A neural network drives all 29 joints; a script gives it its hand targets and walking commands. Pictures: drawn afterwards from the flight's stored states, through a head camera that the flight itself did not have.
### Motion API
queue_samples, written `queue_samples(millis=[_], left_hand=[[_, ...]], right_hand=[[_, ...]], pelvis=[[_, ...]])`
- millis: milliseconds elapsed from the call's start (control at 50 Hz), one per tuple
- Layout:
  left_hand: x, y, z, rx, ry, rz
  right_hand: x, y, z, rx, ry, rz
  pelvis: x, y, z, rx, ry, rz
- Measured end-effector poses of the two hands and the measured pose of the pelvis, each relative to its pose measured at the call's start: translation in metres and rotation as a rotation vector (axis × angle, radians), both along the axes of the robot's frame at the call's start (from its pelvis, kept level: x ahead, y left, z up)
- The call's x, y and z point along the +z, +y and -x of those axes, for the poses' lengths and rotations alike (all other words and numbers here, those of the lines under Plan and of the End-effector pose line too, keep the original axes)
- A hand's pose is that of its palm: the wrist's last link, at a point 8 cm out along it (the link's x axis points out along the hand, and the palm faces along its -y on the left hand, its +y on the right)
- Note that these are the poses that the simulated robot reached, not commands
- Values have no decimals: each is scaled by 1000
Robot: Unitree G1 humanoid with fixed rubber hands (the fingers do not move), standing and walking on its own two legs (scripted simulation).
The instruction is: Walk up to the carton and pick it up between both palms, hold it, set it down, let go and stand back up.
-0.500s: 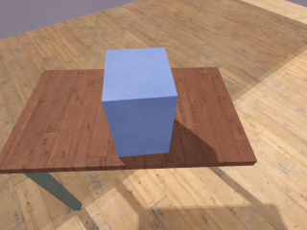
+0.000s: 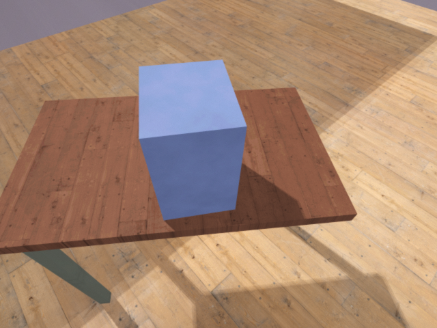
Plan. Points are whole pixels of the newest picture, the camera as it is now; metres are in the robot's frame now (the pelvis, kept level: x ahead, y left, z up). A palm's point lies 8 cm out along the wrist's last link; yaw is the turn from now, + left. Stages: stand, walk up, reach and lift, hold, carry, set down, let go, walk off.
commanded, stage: walk up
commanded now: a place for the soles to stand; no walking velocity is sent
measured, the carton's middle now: (191, 144) +0.47 +0.07 +0.05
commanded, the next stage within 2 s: reach and lift in 0.28 s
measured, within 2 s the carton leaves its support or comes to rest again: neither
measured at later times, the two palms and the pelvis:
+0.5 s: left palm (90, 308) +0.17 +0.26 -0.12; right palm (351, 316) +0.17 -0.26 -0.12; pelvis -0.02 -0.01 -0.03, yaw +2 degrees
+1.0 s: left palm (86, 296) +0.18 +0.24 -0.05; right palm (341, 301) +0.18 -0.23 -0.07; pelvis +0.01 -0.03 +0.01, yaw +2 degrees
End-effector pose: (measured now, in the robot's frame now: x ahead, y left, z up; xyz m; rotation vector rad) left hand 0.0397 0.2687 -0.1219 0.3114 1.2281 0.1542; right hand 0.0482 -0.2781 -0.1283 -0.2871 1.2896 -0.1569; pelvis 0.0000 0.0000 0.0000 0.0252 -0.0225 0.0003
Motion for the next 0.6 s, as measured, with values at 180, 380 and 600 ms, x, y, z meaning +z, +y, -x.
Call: queue_samples(millis=[180, 380, 600], left_hand=[[2, 0, -6, -18, -14, -5], [-9, 10, -45, 41, 27, -23], [33, -41, -144, -57, -184, 75]], right_hand=[[0, -1, -3, -13, -28, -4], [-8, -6, -35, 9, -132, -11], [41, 10, -132, 26, -435, -29]], pelvis=[[-1, 0, 0, -19, 2, -2], [-16, 0, 12, 13, 29, 14], [-17, -15, 3, 38, -71, 46]])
